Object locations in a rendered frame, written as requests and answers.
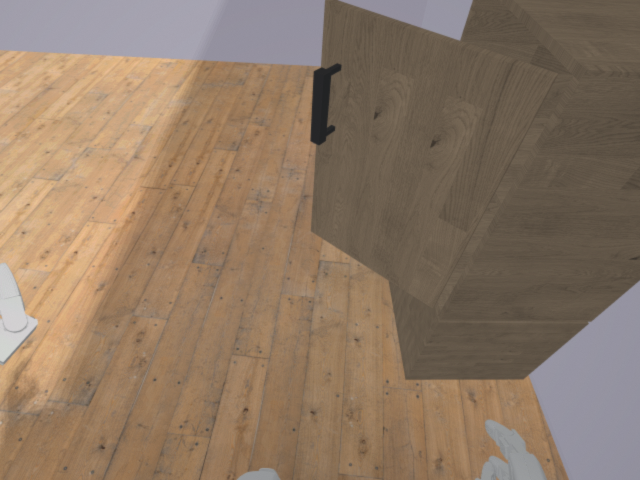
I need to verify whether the left robot shin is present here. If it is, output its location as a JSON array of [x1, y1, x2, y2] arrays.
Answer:
[[259, 468, 280, 479]]

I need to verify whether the handle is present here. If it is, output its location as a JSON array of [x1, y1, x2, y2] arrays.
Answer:
[[310, 63, 341, 145]]

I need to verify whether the robot right hand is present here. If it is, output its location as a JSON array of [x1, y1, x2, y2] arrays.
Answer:
[[475, 419, 547, 480]]

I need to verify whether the cupboard door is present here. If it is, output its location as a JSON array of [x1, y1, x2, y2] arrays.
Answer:
[[311, 0, 559, 308]]

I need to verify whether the robot left hand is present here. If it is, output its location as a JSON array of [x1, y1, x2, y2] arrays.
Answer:
[[0, 262, 38, 366]]

